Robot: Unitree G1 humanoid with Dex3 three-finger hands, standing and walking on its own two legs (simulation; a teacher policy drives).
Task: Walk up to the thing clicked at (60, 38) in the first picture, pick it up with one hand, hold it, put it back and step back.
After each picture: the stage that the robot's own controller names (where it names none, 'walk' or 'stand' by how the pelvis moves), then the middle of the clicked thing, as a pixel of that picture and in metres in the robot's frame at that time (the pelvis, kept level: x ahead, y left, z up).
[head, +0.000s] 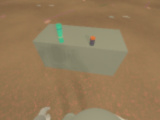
stand; (60, 33) +0.97 +0.42 -0.05
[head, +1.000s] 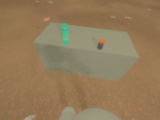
walk; (65, 35) +0.87 +0.30 -0.02
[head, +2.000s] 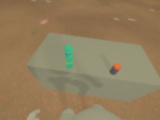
walk; (69, 58) +0.51 +0.18 -0.03
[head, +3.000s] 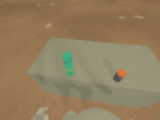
stand; (68, 65) +0.43 +0.20 -0.04
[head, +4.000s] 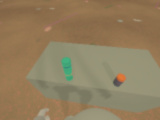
stand; (68, 70) +0.41 +0.19 -0.05
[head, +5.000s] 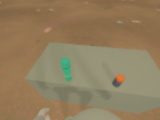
stand; (67, 70) +0.40 +0.20 -0.05
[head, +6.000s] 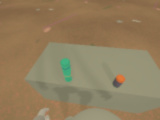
stand; (67, 71) +0.40 +0.20 -0.05
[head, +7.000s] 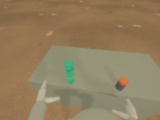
rise first; (70, 73) +0.39 +0.18 -0.05
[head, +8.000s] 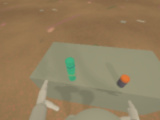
go down; (71, 70) +0.41 +0.17 -0.04
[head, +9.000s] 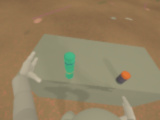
go down; (69, 67) +0.40 +0.14 +0.01
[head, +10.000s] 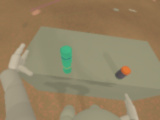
approach; (66, 61) +0.42 +0.15 +0.02
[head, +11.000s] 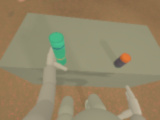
close; (59, 52) +0.44 +0.16 +0.06
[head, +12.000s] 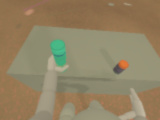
lift; (60, 58) +0.40 +0.17 +0.09
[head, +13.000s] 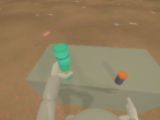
lift; (64, 64) +0.32 +0.16 +0.16
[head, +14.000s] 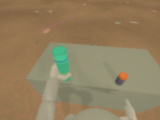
hold; (63, 66) +0.32 +0.17 +0.14
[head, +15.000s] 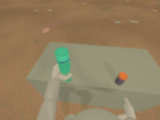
hold; (64, 67) +0.32 +0.16 +0.12
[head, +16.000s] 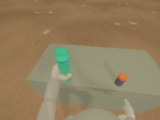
crouch; (64, 67) +0.32 +0.17 +0.13
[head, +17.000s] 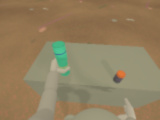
crouch; (62, 60) +0.38 +0.18 +0.12
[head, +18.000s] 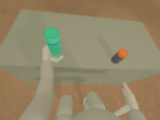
lower; (55, 48) +0.46 +0.17 +0.07
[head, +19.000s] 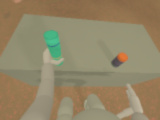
lower; (55, 51) +0.46 +0.18 +0.06
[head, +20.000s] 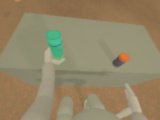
lower; (57, 50) +0.45 +0.17 +0.06
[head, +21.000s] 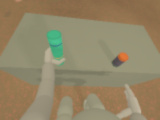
lower; (57, 51) +0.46 +0.17 +0.06
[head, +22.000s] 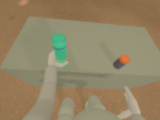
loosen; (60, 54) +0.44 +0.16 +0.06
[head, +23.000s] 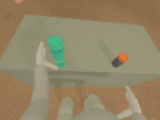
withdraw; (58, 54) +0.43 +0.16 +0.06
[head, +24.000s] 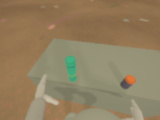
sink last; (71, 70) +0.38 +0.16 +0.00
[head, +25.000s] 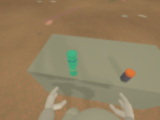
stand; (72, 64) +0.42 +0.15 +0.01
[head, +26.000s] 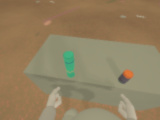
stand; (70, 66) +0.40 +0.16 +0.01
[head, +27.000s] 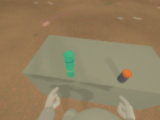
stand; (69, 65) +0.41 +0.16 +0.02
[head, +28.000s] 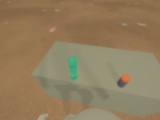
stand; (73, 69) +0.42 +0.15 -0.04
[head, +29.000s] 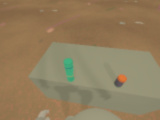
stand; (69, 71) +0.41 +0.18 -0.05
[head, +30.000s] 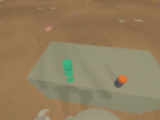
stand; (68, 72) +0.39 +0.18 -0.05
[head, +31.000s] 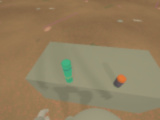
walk; (68, 72) +0.39 +0.19 -0.05
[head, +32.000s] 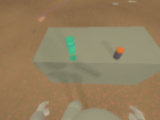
walk; (71, 49) +0.57 +0.19 -0.02
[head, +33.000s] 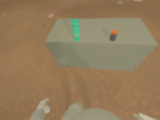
walk; (76, 31) +0.88 +0.21 -0.03
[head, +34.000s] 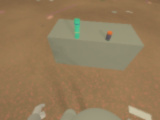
stand; (77, 29) +1.02 +0.20 -0.03
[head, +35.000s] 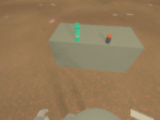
stand; (77, 33) +1.01 +0.21 -0.05
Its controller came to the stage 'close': yes
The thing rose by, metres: 0.19
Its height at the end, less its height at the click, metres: +0.00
